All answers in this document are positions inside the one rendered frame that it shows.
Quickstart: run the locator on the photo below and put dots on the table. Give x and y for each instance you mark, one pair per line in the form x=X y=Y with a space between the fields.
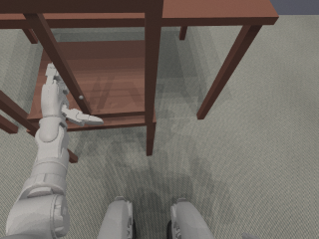
x=250 y=14

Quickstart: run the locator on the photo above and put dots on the robot left forearm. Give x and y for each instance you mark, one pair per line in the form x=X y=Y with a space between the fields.
x=48 y=174

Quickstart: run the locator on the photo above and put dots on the right robot thigh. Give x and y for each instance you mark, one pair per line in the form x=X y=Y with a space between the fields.
x=186 y=218

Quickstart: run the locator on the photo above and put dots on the left robot thigh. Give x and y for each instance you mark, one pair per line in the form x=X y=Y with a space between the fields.
x=117 y=220

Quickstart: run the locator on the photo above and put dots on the left robot upper arm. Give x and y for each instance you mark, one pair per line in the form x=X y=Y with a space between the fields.
x=42 y=217

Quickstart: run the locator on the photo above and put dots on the chair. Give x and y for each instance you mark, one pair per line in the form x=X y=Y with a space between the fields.
x=117 y=79

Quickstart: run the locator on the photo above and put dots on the robot thigh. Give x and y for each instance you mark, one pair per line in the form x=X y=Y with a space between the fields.
x=186 y=218
x=117 y=220

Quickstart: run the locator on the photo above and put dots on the robot left hand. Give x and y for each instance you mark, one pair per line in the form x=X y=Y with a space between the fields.
x=53 y=97

